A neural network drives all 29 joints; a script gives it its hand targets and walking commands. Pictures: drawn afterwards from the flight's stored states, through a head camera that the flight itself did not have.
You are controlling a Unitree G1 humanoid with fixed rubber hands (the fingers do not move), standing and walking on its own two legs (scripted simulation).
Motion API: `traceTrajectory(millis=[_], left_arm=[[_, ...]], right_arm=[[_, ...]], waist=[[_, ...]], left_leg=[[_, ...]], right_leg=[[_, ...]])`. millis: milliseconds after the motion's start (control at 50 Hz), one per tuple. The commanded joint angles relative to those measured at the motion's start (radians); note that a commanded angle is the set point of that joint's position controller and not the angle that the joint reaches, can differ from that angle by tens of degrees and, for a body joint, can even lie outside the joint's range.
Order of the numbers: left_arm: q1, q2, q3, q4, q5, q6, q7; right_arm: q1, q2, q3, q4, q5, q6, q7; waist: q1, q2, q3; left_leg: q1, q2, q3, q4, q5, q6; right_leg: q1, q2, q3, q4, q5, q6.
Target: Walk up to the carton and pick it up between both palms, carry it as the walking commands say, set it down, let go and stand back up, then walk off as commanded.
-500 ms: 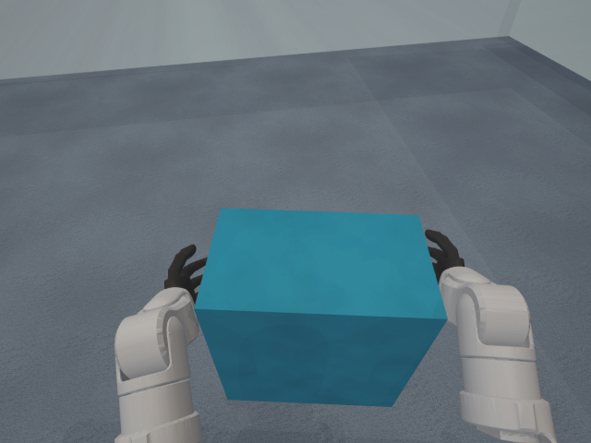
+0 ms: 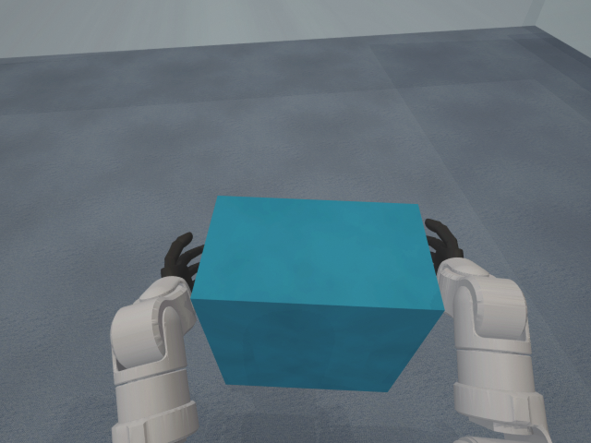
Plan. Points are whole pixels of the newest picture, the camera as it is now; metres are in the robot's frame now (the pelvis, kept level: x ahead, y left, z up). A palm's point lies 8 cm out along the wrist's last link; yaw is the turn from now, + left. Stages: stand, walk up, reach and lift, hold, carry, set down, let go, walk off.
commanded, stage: carry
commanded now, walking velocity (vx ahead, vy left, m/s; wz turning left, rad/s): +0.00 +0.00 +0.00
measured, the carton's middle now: (311, 304) +0.31 +0.01 +0.04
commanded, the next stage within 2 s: hold in 0.64 s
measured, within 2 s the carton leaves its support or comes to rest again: neither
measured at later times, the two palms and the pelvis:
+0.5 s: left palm (178, 294) +0.30 +0.18 +0.09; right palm (445, 283) +0.30 -0.16 +0.09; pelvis +0.00 +0.01 +0.00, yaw +0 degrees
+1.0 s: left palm (179, 339) +0.26 +0.18 +0.04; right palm (430, 306) +0.30 -0.16 +0.03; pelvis +0.01 -0.01 +0.01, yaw +6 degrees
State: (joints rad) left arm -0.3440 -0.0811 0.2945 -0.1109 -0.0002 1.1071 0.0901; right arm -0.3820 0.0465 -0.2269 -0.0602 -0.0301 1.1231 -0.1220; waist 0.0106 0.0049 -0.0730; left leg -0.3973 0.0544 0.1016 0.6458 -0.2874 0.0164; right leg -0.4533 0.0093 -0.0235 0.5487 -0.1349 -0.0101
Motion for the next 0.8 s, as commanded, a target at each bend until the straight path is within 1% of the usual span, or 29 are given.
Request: traceTrajectory(millis=[0,100,180,220,280,340,440,520,600,620,640,660,680,700,720,740,760,780], left_arm=[[-0.750,-0.789,-0.771,-0.179,-0.263,-0.022,-0.077],[-0.734,-0.784,-0.777,-0.193,-0.262,-0.027,-0.077],[-0.725,-0.784,-0.782,-0.208,-0.260,-0.030,-0.075],[-0.716,-0.782,-0.781,-0.213,-0.259,-0.032,-0.075],[-0.695,-0.775,-0.779,-0.216,-0.254,-0.032,-0.073],[-0.689,-0.768,-0.776,-0.213,-0.251,-0.032,-0.073],[-0.687,-0.765,-0.778,-0.214,-0.250,-0.027,-0.073],[-0.682,-0.764,-0.777,-0.209,-0.249,-0.025,-0.075],[-0.711,-0.765,-0.778,-0.207,-0.254,-0.024,-0.074],[-0.711,-0.765,-0.778,-0.208,-0.254,-0.024,-0.074],[-0.360,-0.414,-0.427,0.143,0.096,-0.118,-0.133],[-0.121,-0.318,-0.277,0.494,0.095,-0.195,-0.150],[-0.215,-0.370,-0.359,0.449,0.038,-0.310,-0.163],[-0.236,-0.511,-0.456,0.320,-0.006,-0.381,-0.179],[-0.304,-0.641,-0.524,0.205,-0.047,-0.429,-0.191],[-0.376,-0.729,-0.584,0.093,-0.085,-0.463,-0.190],[-0.455,-0.776,-0.659,-0.011,-0.116,-0.488,-0.200],[-0.547,-0.792,-0.725,-0.089,-0.143,-0.501,-0.213]], right_arm=[[-0.648,0.839,0.651,-0.193,0.230,-0.045,0.088],[-0.635,0.837,0.665,-0.215,0.231,-0.049,0.088],[-0.633,0.839,0.675,-0.229,0.240,-0.052,0.091],[-0.626,0.841,0.681,-0.232,0.242,-0.053,0.091],[-0.608,0.836,0.684,-0.233,0.244,-0.052,0.093],[-0.617,0.833,0.690,-0.239,0.246,-0.052,0.093],[-0.607,0.829,0.686,-0.229,0.243,-0.048,0.095],[-0.600,0.829,0.686,-0.224,0.242,-0.044,0.095],[-0.626,0.828,0.682,-0.218,0.241,-0.044,0.093],[-0.623,0.830,0.681,-0.215,0.241,-0.043,0.093],[-0.272,0.479,0.331,0.136,-0.110,-0.109,0.152],[-0.069,0.365,0.159,0.487,-0.128,-0.185,0.176],[-0.119,0.457,0.260,0.354,-0.065,-0.294,0.199],[-0.145,0.560,0.368,0.224,-0.017,-0.369,0.233],[-0.228,0.644,0.470,0.116,0.034,-0.412,0.265],[-0.361,0.677,0.572,-0.020,0.105,-0.449,0.299],[-0.481,0.682,0.640,-0.160,0.156,-0.478,0.319],[-0.579,0.675,0.695,-0.253,0.179,-0.498,0.333]], waist=[[-0.018,0.034,-0.419],[-0.018,0.017,-0.433],[-0.017,0.029,-0.441],[-0.017,0.019,-0.444],[-0.017,0.023,-0.448],[-0.016,0.004,-0.455],[-0.015,0.018,-0.435],[-0.014,0.002,-0.427],[-0.012,0.016,-0.410],[-0.011,0.009,-0.412],[-0.060,0.101,0.080],[-0.067,0.095,0.128],[-0.042,0.059,0.079],[-0.030,0.037,0.029],[0.004,0.022,-0.072],[0.041,0.025,-0.243],[0.038,0.022,-0.408],[0.013,-0.011,-0.528]], left_leg=[[0.129,0.123,-0.183,-0.191,-0.053,0.032],[0.128,0.117,-0.178,-0.177,-0.040,0.031],[0.133,0.121,-0.183,-0.183,-0.031,0.033],[0.129,0.118,-0.179,-0.177,-0.027,0.032],[0.133,0.119,-0.178,-0.174,-0.014,0.030],[0.130,0.106,-0.166,-0.157,-0.022,0.027],[0.126,0.116,-0.176,-0.171,-0.030,0.030],[0.125,0.111,-0.171,-0.166,-0.036,0.029],[0.121,0.114,-0.177,-0.174,-0.061,0.031],[0.121,0.114,-0.177,-0.173,-0.065,0.031],[0.061,-0.049,-0.160,-0.348,-0.186,0.006],[0.009,-0.036,-0.177,-0.419,-0.257,0.011],[0.036,-0.058,-0.172,-0.422,-0.211,0.016],[0.126,-0.067,-0.181,-0.383,-0.061,0.007],[0.144,-0.067,-0.201,-0.342,0.082,0.004],[0.179,-0.070,-0.214,-0.306,0.226,0.003],[0.214,-0.075,-0.223,-0.283,0.317,0.006],[0.249,-0.077,-0.237,-0.258,0.373,0.011]], right_leg=[[0.169,-0.089,0.097,-0.057,0.049,-0.017],[0.183,-0.097,0.097,-0.047,0.095,-0.020],[0.183,-0.096,0.090,-0.037,0.105,-0.018],[0.192,-0.098,0.090,-0.034,0.120,-0.018],[0.189,-0.101,0.087,-0.026,0.141,-0.020],[0.199,-0.110,0.098,-0.032,0.148,-0.022],[0.179,-0.105,0.092,-0.028,0.118,-0.020],[0.174,-0.110,0.096,-0.033,0.106,-0.020],[0.158,-0.108,0.097,-0.042,0.050,-0.017],[0.160,-0.107,0.100,-0.045,0.043,-0.018],[0.492,0.084,0.060,-0.143,-0.206,-0.030],[0.506,0.075,0.052,-0.142,-0.221,-0.024],[0.494,0.053,0.058,-0.149,-0.164,-0.018],[0.419,0.041,0.075,-0.154,-0.052,-0.019],[0.426,0.051,0.067,-0.132,0.034,-0.030],[0.482,0.067,0.065,-0.097,0.127,-0.043],[0.540,0.079,0.067,-0.063,0.201,-0.054],[0.567,0.086,0.070,-0.049,0.241,-0.056]])
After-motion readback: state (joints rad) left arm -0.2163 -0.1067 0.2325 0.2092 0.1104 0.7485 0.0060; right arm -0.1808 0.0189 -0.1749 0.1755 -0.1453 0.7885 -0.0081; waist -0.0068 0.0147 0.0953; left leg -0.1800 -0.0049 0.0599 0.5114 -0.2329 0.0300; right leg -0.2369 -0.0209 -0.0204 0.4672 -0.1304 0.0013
